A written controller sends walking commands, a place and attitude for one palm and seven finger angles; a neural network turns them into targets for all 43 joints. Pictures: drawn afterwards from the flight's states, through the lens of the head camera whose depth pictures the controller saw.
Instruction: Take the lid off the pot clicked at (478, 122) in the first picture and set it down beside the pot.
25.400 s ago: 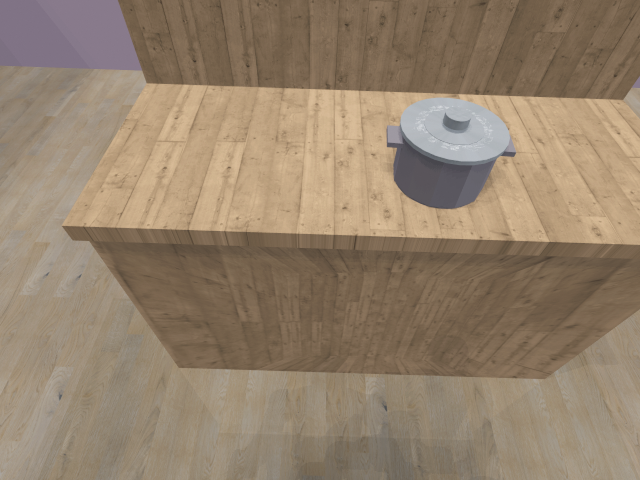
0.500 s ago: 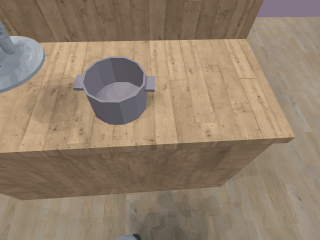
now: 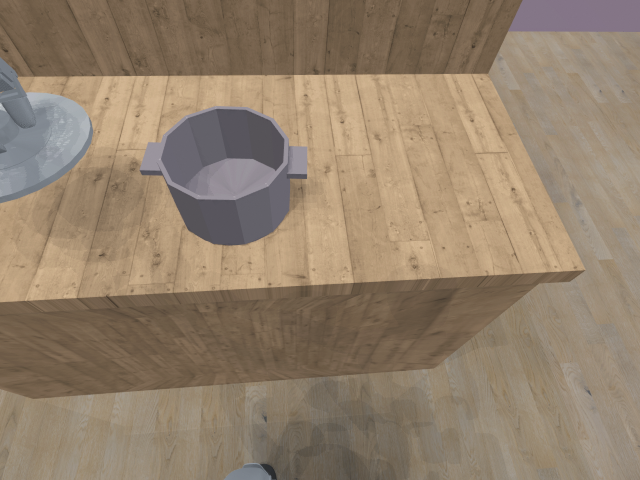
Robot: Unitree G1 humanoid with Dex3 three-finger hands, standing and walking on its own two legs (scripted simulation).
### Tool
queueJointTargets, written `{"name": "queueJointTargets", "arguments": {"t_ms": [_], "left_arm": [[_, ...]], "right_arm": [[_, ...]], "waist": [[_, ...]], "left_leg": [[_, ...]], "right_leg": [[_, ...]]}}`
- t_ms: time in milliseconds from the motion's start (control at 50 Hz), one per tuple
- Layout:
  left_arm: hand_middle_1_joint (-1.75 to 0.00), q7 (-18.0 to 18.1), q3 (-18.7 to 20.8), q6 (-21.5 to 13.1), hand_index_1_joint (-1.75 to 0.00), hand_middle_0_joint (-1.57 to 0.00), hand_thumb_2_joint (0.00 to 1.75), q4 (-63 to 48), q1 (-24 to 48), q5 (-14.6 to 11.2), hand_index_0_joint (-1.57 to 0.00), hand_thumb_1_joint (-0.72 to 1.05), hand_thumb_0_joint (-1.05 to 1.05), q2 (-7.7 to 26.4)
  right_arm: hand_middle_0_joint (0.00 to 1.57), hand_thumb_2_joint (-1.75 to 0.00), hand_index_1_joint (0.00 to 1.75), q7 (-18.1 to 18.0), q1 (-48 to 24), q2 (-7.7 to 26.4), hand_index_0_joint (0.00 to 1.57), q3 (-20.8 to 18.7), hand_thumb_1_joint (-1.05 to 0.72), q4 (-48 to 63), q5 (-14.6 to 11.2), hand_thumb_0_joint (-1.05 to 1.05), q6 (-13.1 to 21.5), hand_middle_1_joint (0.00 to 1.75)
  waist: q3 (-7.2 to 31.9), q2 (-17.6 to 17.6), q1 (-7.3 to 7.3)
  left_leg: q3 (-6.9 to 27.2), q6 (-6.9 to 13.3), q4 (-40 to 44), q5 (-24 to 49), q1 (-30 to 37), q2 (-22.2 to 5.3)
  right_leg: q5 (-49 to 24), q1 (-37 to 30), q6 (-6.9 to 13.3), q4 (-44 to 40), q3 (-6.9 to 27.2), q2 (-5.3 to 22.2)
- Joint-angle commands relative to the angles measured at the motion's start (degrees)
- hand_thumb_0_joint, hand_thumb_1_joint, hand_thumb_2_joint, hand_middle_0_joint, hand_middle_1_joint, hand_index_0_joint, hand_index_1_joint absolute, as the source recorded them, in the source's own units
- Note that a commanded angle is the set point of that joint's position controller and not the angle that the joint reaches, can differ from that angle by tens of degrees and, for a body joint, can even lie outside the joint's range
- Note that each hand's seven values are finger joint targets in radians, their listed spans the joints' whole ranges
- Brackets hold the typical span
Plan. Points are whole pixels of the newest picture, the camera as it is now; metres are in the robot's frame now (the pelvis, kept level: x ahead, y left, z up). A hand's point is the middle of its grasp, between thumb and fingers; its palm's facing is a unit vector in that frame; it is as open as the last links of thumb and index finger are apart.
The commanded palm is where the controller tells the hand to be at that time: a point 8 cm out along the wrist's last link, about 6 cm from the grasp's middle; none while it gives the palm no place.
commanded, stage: lower the lid onto the table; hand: left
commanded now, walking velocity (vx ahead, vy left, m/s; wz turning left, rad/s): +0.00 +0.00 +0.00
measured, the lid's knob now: out of the picture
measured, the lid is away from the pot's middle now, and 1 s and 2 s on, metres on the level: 0.24 0.23 0.23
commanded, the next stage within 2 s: none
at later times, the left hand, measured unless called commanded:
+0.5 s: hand (4, 148) +0.46 +0.34 +0.14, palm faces -0.45 -0.17 -0.88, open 7.3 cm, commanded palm +0.50 +0.35 +0.21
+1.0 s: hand (25, 166) +0.46 +0.34 +0.10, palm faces -0.49 -0.16 -0.85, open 7.3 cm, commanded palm +0.52 +0.35 +0.17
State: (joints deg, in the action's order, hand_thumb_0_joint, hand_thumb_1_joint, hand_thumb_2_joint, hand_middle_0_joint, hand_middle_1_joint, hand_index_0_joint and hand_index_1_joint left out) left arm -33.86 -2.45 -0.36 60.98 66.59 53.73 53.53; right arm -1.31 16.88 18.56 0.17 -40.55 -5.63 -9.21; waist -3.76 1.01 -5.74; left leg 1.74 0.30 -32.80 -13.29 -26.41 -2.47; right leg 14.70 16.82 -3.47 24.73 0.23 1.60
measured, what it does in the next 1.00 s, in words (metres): stands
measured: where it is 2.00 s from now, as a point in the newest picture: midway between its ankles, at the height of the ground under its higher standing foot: outside the picture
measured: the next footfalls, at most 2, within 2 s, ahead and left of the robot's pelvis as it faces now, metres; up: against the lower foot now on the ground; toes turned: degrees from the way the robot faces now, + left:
none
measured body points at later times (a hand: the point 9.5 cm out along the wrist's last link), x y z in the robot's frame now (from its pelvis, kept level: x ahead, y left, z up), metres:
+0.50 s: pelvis +0.00 +0.00 +0.00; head +0.09 +0.02 +0.44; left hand +0.48 +0.35 +0.19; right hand +0.02 -0.29 -0.12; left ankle +0.03 +0.12 -0.73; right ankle -0.03 -0.17 -0.73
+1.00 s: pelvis +0.00 +0.01 -0.01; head +0.10 +0.02 +0.43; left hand +0.48 +0.35 +0.15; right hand +0.01 -0.29 -0.12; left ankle +0.03 +0.12 -0.73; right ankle -0.03 -0.17 -0.73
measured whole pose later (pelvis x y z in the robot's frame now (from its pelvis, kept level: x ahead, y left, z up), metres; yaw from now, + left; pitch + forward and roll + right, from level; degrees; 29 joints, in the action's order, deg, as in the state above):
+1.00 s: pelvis +0.00 +0.01 -0.01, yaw -1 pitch +11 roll -3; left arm -30.0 -2.1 -5.5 63.8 62.2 54.1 52.6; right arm -2.9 17.7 18.2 0.7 -40.7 -5.7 -8.4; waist -2.0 0.9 -7.1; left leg 1.4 0.8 -39.1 -16.0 -33.9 -2.8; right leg 17.3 24.6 -3.7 31.1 1.0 1.3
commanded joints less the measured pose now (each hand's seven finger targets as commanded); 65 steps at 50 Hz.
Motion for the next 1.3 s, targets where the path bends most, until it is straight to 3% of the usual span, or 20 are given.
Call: {"name": "queueJointTargets", "arguments": {"t_ms": [0, 60, 220, 280, 340, 420, 480, 520, 560, 640, 700, 740, 800, 860, 920, 1000, 1080, 1200, 1240, 1280], "left_arm": [[-1.16, 3.2, 5.9, -1.1, -1.12, -0.79, 1.02, -15.9, 30.2, -0.4, -0.85, 0.65, 0.0, 18.8], [-1.16, 3.2, 6.1, -1.1, -1.12, -0.79, 1.02, -11.8, 27.5, -0.8, -0.85, 0.65, 0.0, 18.8], [-1.16, 4.3, 5.6, -2.2, -1.12, -0.79, 1.02, -13.0, 29.6, 0.4, -0.85, 0.65, 0.0, 19.7], [-1.16, 4.2, 4.2, -2.8, -1.12, -0.79, 1.02, -12.8, 28.3, -0.3, -0.85, 0.65, 0.0, 17.1], [-1.16, 4.5, 6.3, -2.8, -1.12, -0.79, 1.02, -9.8, 27.2, -0.3, -0.85, 0.65, 0.0, 20.3], [-1.16, 5.0, 4.4, -3.4, -1.12, -0.79, 1.02, -12.4, 28.5, 0.3, -0.85, 0.65, 0.0, 17.7], [-1.16, 4.9, 5.5, -3.8, -1.12, -0.79, 1.02, -8.7, 24.6, -0.4, -0.85, 0.65, 0.0, 18.7], [-1.16, 4.9, 3.4, -3.5, -1.12, -0.79, 1.02, -8.5, 26.5, -0.4, -0.85, 0.65, 0.0, 17.2], [-1.16, 5.5, 4.3, -3.9, -1.12, -0.79, 1.02, -13.4, 29.3, 0.0, -0.85, 0.65, 0.0, 18.3], [-1.16, 5.5, 5.8, -4.6, -1.12, -0.79, 1.02, -8.9, 24.9, -1.0, -0.85, 0.65, 0.0, 19.4], [-1.16, 6.1, 6.6, -5.2, -1.12, -0.79, 1.02, -11.5, 25.8, 0.0, -0.85, 0.65, 0.0, 20.9], [-1.16, 6.0, 4.5, -4.9, -1.12, -0.79, 1.02, -9.7, 25.6, 0.1, -0.85, 0.65, 0.0, 18.4], [-1.16, 6.3, 6.2, -5.3, -1.12, -0.79, 1.02, -11.6, 25.3, 0.0, -0.85, 0.65, 0.0, 19.8], [-1.16, 6.2, 5.1, -4.9, -1.12, -0.79, 1.02, -8.2, 23.1, -0.1, -0.85, 0.65, 0.0, 18.0], [-1.16, 6.5, 5.7, -5.5, -1.12, -0.79, 1.02, -11.9, 25.3, 0.1, -0.85, 0.65, 0.0, 18.9], [-1.16, 6.8, 4.6, -5.7, -1.12, -0.79, 1.02, -9.4, 23.8, -0.7, -0.85, 0.65, 0.0, 17.7], [-1.16, 7.7, 5.3, -6.6, -1.12, -0.79, 1.02, -12.7, 24.6, -0.1, -0.85, 0.65, 0.0, 18.1], [-1.16, 8.5, 5.4, -5.9, -1.12, -0.79, 1.02, -6.9, 21.6, 0.0, -0.85, 0.65, 0.0, 18.5], [-1.16, 8.8, 4.6, -5.6, -1.12, -0.79, 1.02, -7.2, 22.5, 0.3, -0.85, 0.65, 0.0, 18.2], [-1.16, 9.0, 5.6, -6.5, -1.12, -0.79, 1.02, -11.8, 24.6, 0.8, -0.85, 0.65, 0.0, 19.2]], "right_arm": [[0.2, -0.9, 0.3, -0.8, 4.6, 10.9, 0.2, -3.7, -0.9, 3.7, 0.1, 0.0, 0.8, 0.3], [0.2, -0.9, 0.3, -0.7, 4.9, 11.0, 0.2, -3.6, -0.9, 3.4, -0.1, 0.0, 0.8, 0.3], [0.2, -0.9, 0.3, -0.9, 5.1, 11.0, 0.2, -3.5, -0.9, 3.6, 0.0, 0.0, 0.7, 0.3], [0.2, -0.9, 0.3, -1.3, 5.3, 11.0, 0.2, -3.6, -0.9, 3.6, 0.0, 0.0, 1.3, 0.3], [0.2, -0.9, 0.3, -1.4, 5.7, 11.1, 0.2, -3.3, -0.9, 3.3, -0.1, 0.0, 1.2, 0.3], [0.2, -0.9, 0.3, -1.5, 5.9, 11.0, 0.2, -3.5, -0.9, 3.1, 0.0, 0.0, 1.1, 0.3], [0.2, -0.9, 0.3, -1.8, 5.8, 11.1, 0.2, -3.1, -0.9, 3.5, -0.1, 0.0, 1.4, 0.3], [0.2, -0.9, 0.3, -1.9, 6.2, 11.2, 0.2, -3.1, -0.9, 2.8, -0.3, 0.0, 1.2, 0.3], [0.2, -0.9, 0.3, -2.0, 6.6, 11.3, 0.2, -3.5, -0.9, 2.7, 0.0, 0.0, 1.3, 0.3], [0.2, -0.9, 0.3, -2.5, 6.6, 11.1, 0.2, -3.1, -0.9, 2.7, -0.2, 0.0, 1.9, 0.3], [0.2, -0.9, 0.3, -2.3, 6.8, 11.3, 0.2, -3.2, -0.9, 2.5, 0.0, 0.0, 1.8, 0.3], [0.2, -0.9, 0.3, -2.4, 6.5, 11.1, 0.2, -3.1, -0.9, 2.6, -0.3, 0.0, 1.7, 0.3], [0.2, -0.9, 0.3, -2.2, 7.1, 11.3, 0.2, -3.3, -0.9, 2.7, 0.0, 0.0, 1.5, 0.3], [0.2, -0.9, 0.3, -2.3, 7.5, 11.3, 0.2, -3.3, -0.9, 2.6, -0.1, 0.0, 1.3, 0.3], [0.2, -0.9, 0.3, -2.4, 7.6, 11.4, 0.2, -3.5, -0.9, 2.7, 0.1, 0.0, 1.2, 0.3], [0.2, -0.9, 0.3, -2.8, 7.5, 11.3, 0.2, -3.1, -0.9, 2.2, -0.2, 0.0, 1.5, 0.3], [0.2, -0.9, 0.3, -3.3, 7.8, 11.1, 0.2, -3.2, -0.9, 2.5, 0.1, 0.0, 1.9, 0.3], [0.2, -0.9, 0.3, -3.2, 8.2, 11.2, 0.2, -2.6, -0.9, 2.1, -0.1, 0.0, 2.2, 0.3], [0.2, -0.9, 0.3, -3.2, 8.2, 11.2, 0.2, -2.7, -0.9, 2.5, -0.2, 0.0, 2.2, 0.3], [0.2, -0.9, 0.3, -3.4, 8.2, 11.3, 0.2, -3.0, -0.9, 2.6, 0.1, 0.0, 2.2, 0.3]], "waist": [[29.8, 10.5, -0.44], [26.5, 7.4, -0.69], [28.9, 10.7, -0.8], [28.8, 9.8, -0.71], [27.8, 7.1, -1.21], [28.9, 11.2, -1.14], [28.0, 6.7, -0.97], [26.6, 8.4, -1.78], [30.1, 11.1, -1.42], [28.6, 7.8, -1.68], [30.5, 11.1, -1.3], [27.8, 10.4, -1.8], [31.2, 11.1, -1.44], [28.3, 9.1, -1.85], [32.0, 11.3, -1.63], [29.4, 9.7, -2.2], [33.1, 11.4, -1.56], [27.9, 9.4, -2.27], [28.7, 8.9, -2.37], [33.2, 12.8, -1.59]], "left_leg": [[-2.4, 5.0, 0.7, 20.9, 25.2, 3.8], [-2.8, 5.0, 1.1, 16.0, 21.8, 3.9], [-2.8, 4.9, 0.2, 15.5, 22.1, 3.9], [-2.5, 4.9, 0.2, 16.9, 23.1, 3.6], [-3.2, 5.0, -0.1, 13.9, 19.1, 4.0], [-2.3, 4.7, -0.7, 16.4, 22.6, 3.6], [-3.1, 5.0, -1.0, 14.4, 18.9, 4.1], [-3.1, 4.8, -0.8, 12.5, 18.3, 4.0], [-2.4, 4.7, -1.1, 14.8, 22.0, 3.6], [-3.1, 5.0, -2.2, 14.5, 18.9, 3.7], [-2.9, 4.9, -3.2, 18.5, 20.9, 3.5], [-2.7, 4.6, -2.9, 16.7, 19.3, 3.5], [-2.3, 4.8, -4.0, 21.1, 21.6, 3.4], [-2.5, 4.7, -3.7, 15.8, 18.8, 3.7], [-2.2, 4.8, -4.4, 19.0, 20.9, 3.7], [-2.6, 4.7, -4.7, 17.6, 19.3, 3.3], [-1.9, 4.7, -4.9, 20.3, 22.0, 3.1], [-2.6, 4.5, -5.0, 15.7, 17.0, 3.4], [-2.7, 4.5, -4.8, 13.5, 16.1, 3.5], [-2.4, 4.6, -5.4, 18.2, 19.9, 3.3]], "right_leg": [[-18.1, 1.0, 4.1, -0.8, -5.6, -6.7], [-16.0, 1.7, 3.9, -1.1, -5.6, -6.7], [-15.0, 2.8, 4.2, -0.1, -5.4, -6.8], [-15.0, 4.0, 4.4, 0.2, -5.8, -6.9], [-15.4, 2.7, 3.8, 0.6, -5.2, -6.6], [-14.3, 5.6, 4.3, 1.0, -5.7, -7.0], [-15.3, 4.1, 4.1, 1.5, -5.3, -6.8], [-13.6, 5.8, 4.0, 1.5, -5.3, -6.8], [-13.7, 6.1, 4.3, 1.7, -5.5, -7.1], [-15.2, 5.5, 3.9, 2.5, -5.1, -6.8], [-16.5, 6.4, 4.1, 3.4, -5.2, -6.9], [-15.3, 7.7, 4.2, 3.3, -5.4, -7.0], [-17.0, 7.6, 4.2, 4.1, -5.3, -7.1], [-14.0, 9.2, 4.1, 3.6, -5.5, -7.2], [-15.5, 9.0, 4.2, 4.3, -5.4, -7.2], [-15.0, 10.3, 4.1, 4.9, -5.3, -7.1], [-15.0, 10.5, 4.4, 5.2, -5.4, -7.2], [-13.7, 11.4, 4.3, 5.6, -5.2, -7.0], [-12.8, 11.1, 4.2, 5.6, -4.9, -6.9], [-14.5, 11.1, 4.6, 6.1, -5.0, -6.9]]}}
